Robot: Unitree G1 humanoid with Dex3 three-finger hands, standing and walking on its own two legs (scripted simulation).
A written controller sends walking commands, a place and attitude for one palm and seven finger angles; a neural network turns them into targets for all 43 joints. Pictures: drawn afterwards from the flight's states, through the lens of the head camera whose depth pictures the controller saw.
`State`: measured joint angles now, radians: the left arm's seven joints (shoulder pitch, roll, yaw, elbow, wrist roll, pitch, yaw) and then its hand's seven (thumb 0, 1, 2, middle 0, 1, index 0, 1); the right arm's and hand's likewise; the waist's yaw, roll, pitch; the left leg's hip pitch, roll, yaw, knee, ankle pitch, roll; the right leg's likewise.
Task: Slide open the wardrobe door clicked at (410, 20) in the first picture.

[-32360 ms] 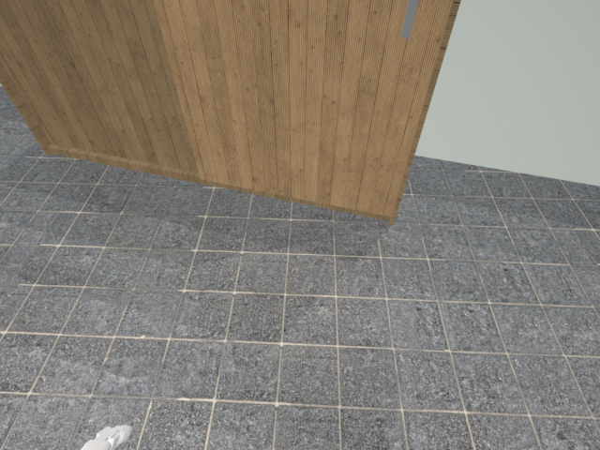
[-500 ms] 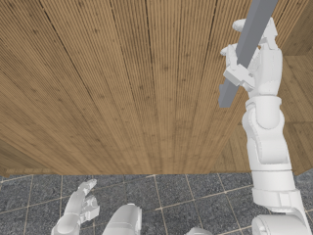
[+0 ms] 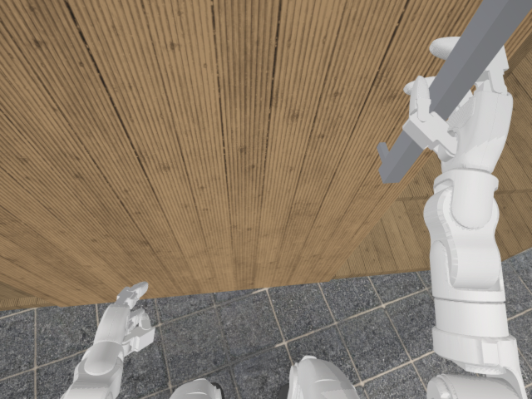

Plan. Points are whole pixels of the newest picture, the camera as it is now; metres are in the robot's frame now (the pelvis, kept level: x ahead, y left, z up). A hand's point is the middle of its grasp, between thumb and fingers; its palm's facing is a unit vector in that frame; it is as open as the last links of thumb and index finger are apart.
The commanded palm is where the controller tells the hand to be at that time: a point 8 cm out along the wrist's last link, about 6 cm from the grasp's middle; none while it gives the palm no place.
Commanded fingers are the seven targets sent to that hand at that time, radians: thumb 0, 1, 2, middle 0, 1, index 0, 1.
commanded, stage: step sideways, sliding the door along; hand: right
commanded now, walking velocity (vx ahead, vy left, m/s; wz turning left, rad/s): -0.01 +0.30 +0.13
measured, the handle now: (441, 73) +0.43 -0.18 +0.23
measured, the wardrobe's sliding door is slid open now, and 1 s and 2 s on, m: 0.65 0.65 0.65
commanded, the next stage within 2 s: stop walking and hold the door there in 0.16 s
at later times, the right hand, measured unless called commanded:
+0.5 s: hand (422, 114) +0.40 -0.17 +0.20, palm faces +0.47 +0.84 -0.28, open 6.7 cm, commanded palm +0.36 -0.20 +0.17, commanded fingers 0.00 -0.90 -0.90 0.45 1.40 0.45 1.40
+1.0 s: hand (419, 115) +0.39 -0.16 +0.21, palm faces +0.35 +0.92 -0.16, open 6.3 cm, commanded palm +0.36 -0.20 +0.17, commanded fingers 0.00 -0.90 -0.90 0.45 1.40 0.45 1.40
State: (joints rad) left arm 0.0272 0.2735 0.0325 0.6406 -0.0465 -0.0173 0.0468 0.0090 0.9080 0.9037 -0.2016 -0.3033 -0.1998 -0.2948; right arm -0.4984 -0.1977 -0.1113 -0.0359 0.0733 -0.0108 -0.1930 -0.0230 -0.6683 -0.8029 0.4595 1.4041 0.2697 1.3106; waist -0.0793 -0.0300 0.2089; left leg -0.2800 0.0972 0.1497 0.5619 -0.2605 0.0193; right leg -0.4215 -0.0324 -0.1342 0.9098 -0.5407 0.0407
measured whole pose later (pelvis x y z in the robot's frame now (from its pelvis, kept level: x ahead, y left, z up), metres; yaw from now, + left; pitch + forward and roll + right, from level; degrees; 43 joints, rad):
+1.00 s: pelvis -0.05 +0.07 +0.00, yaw +12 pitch -2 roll +2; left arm 0.32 0.27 0.01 0.69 -0.04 -0.07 0.08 0.01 0.91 0.90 -0.20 -0.30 -0.20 -0.29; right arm -0.46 -0.54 -0.44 0.49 0.03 -0.11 -0.11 -0.12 -0.66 -0.74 0.46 1.40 0.27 1.36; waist 0.05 0.00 0.02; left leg -0.36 -0.01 0.04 0.73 -0.37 -0.02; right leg -0.26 -0.08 -0.10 0.53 -0.23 -0.02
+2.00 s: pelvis -0.06 +0.00 -0.01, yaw +10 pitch -2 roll -1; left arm 0.21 0.32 0.04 0.72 -0.04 -0.01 0.09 0.01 0.91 0.90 -0.20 -0.30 -0.20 -0.30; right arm -0.66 -0.47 -0.29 0.68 0.02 -0.22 -0.04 -0.23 -0.59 -0.82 0.46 1.41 0.39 1.39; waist 0.03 0.00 0.07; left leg -0.31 0.18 0.03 0.74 -0.39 -0.08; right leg -0.32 0.00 -0.10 0.61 -0.23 -0.03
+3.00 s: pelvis -0.08 -0.01 +0.00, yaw +11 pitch +1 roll +0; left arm 0.25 0.24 -0.02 0.71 -0.03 -0.10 0.06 0.01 0.90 0.90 -0.21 -0.30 -0.21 -0.30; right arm -0.80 -0.43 -0.36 0.84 0.00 -0.07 0.02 -0.09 -0.50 -0.71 0.46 1.40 0.38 1.40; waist 0.02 0.01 -0.03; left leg -0.26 -0.04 0.11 0.50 -0.27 0.07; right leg -0.35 -0.02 -0.11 0.48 -0.14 -0.03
